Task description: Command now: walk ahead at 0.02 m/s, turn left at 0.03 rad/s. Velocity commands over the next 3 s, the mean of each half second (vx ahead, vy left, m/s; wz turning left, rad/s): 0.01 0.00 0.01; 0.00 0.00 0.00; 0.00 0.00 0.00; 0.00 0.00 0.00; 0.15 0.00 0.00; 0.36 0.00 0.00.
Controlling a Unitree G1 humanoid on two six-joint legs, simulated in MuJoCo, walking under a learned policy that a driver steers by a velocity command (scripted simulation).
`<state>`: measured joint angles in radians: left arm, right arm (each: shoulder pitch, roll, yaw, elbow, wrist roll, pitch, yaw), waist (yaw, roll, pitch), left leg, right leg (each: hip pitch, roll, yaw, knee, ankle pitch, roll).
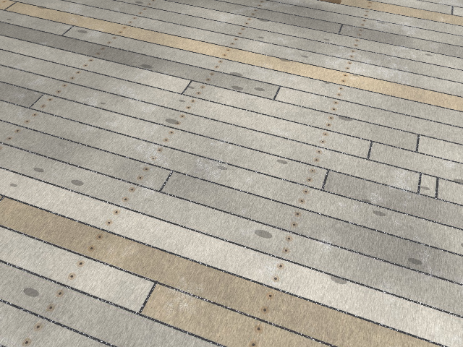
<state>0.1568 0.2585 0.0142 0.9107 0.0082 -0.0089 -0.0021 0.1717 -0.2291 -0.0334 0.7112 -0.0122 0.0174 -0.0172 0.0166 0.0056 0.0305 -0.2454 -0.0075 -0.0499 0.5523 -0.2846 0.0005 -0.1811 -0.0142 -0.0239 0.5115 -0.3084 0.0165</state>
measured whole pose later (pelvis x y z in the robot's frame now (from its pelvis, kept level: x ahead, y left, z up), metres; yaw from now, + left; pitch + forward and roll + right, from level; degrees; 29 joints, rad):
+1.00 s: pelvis -0.01 +0.00 +0.00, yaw +0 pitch -1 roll +0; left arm 0.27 0.20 0.01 1.12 0.00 0.00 0.04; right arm 0.21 -0.20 -0.02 1.08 0.00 0.01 -0.04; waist 0.01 0.00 0.04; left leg -0.22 -0.01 -0.04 0.48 -0.24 0.00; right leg -0.18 -0.02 -0.01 0.48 -0.28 0.01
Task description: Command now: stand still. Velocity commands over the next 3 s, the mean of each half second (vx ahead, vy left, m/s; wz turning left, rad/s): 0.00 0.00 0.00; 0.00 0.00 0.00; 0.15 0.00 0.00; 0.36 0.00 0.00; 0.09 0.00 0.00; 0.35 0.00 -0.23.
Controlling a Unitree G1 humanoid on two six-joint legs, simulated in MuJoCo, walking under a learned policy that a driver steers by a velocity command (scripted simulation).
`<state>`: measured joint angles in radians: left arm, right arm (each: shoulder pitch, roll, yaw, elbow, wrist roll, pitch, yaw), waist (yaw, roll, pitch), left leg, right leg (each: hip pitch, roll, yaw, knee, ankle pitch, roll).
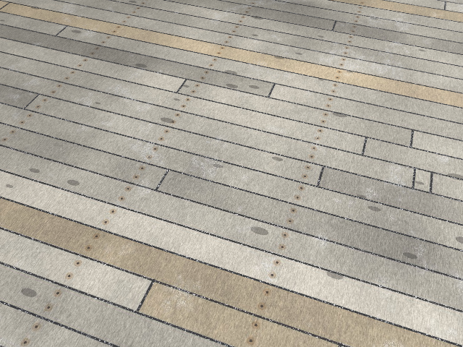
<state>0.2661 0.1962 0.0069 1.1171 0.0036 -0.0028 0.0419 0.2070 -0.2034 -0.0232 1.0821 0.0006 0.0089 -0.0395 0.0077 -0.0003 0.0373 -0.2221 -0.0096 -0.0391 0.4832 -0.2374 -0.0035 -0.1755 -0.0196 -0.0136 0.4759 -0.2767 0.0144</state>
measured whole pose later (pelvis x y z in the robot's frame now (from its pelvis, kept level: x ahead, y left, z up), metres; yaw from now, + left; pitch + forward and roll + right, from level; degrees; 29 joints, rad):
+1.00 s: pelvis +0.00 -0.01 +0.00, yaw +0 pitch -1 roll +0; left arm 0.35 0.16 0.01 1.10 0.00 -0.01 0.05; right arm 0.26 -0.17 -0.01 1.12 0.01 0.01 -0.05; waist 0.00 0.00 0.04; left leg -0.23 0.00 -0.04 0.49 -0.25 -0.01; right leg -0.19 -0.01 -0.02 0.48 -0.29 0.01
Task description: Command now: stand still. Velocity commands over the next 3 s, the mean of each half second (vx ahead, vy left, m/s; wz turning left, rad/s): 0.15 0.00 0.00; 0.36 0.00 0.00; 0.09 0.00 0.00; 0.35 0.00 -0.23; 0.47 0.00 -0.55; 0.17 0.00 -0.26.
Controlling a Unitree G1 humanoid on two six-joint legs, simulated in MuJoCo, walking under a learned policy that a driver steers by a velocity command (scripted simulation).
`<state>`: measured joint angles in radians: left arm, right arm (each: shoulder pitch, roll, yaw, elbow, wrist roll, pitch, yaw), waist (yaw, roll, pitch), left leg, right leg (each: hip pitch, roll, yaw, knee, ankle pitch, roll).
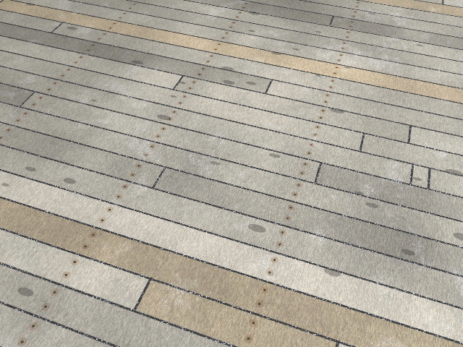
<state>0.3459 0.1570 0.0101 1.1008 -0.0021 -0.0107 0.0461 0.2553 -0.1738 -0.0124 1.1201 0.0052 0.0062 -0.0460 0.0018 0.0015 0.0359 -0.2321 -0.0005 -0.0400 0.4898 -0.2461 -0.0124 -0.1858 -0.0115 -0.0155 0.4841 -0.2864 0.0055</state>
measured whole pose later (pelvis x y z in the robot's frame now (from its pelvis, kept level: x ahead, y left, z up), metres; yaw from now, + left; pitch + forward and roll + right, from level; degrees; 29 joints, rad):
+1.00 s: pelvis +0.30 -0.02 -0.01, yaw +0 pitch +2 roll +0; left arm 0.05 0.24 0.04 0.90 0.00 -0.10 -0.04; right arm 0.38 -0.22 -0.03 1.03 0.01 -0.08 -0.02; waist -0.03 0.01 0.06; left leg -0.29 -0.01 -0.07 1.20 -0.52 -0.02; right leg -0.45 0.03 -0.07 0.51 -0.10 -0.07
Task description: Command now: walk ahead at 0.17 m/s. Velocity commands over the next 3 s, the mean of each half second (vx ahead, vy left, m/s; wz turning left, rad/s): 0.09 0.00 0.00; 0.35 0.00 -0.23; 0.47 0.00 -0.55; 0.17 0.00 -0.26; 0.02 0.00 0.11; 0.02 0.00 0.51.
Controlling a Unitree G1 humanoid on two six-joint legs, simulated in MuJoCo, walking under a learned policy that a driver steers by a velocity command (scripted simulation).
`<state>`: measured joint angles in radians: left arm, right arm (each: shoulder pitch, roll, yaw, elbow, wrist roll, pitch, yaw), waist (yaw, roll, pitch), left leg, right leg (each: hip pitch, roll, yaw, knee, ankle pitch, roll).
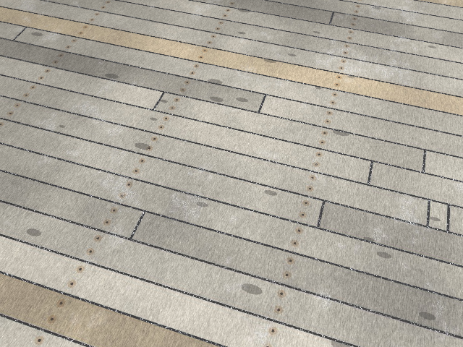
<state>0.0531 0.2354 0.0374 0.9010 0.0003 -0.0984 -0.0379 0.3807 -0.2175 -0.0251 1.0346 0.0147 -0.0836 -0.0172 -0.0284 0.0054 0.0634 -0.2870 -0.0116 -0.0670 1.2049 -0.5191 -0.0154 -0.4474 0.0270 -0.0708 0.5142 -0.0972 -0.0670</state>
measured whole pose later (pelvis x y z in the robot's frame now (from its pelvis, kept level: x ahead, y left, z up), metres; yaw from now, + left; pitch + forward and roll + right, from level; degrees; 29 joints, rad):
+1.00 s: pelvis +0.28 +0.08 +0.02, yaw -9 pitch +0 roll +0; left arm 0.26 0.27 0.08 0.95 -0.05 -0.07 0.01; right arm 0.28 -0.20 -0.06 1.00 0.00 -0.12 0.00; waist -0.02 -0.04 -0.02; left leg -0.15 0.01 0.12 0.39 -0.26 0.03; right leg -0.53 -0.04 0.07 1.15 -0.25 -0.07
